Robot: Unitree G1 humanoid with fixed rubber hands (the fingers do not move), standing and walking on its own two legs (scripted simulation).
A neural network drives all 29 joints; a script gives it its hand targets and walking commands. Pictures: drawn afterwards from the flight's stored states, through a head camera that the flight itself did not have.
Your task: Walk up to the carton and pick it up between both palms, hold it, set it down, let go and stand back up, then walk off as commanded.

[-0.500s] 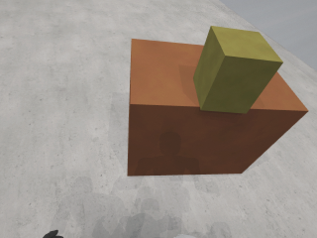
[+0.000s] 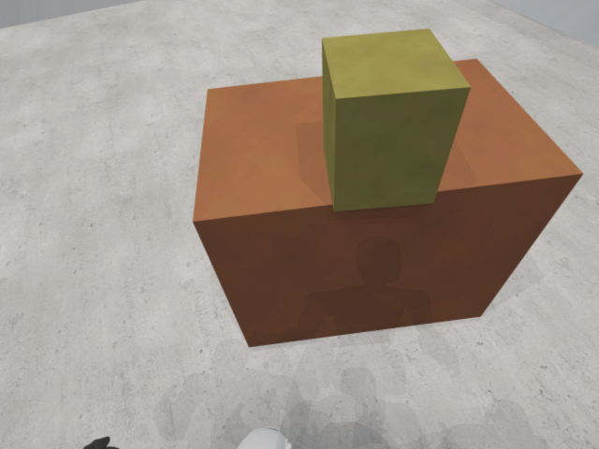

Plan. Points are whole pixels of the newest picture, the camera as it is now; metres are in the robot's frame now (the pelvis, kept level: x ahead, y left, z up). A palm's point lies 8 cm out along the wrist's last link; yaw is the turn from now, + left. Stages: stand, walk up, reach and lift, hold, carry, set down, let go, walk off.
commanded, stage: walk up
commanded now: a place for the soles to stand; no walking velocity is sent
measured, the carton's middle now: (379, 123) +0.68 -0.09 +0.05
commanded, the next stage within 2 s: none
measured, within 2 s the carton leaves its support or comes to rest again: neither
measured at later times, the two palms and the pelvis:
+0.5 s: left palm out of the picture +0.14 +0.35 -0.12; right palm out of the picture +0.14 -0.27 -0.03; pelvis +0.06 +0.05 +0.01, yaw +3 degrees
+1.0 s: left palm (157, 416) +0.19 +0.25 -0.09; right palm out of the picture +0.19 -0.39 -0.09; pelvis +0.12 -0.08 -0.01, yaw +2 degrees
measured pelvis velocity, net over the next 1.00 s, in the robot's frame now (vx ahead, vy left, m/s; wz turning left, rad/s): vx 0.12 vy -0.08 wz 0.04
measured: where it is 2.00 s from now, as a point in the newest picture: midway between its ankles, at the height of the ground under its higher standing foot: outside the picture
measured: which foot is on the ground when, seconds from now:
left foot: up 0.00-0.24, down 0.26-0.86, up 0.88-1.00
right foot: down 0.00-0.28, up 0.30-0.84, down 0.86-1.00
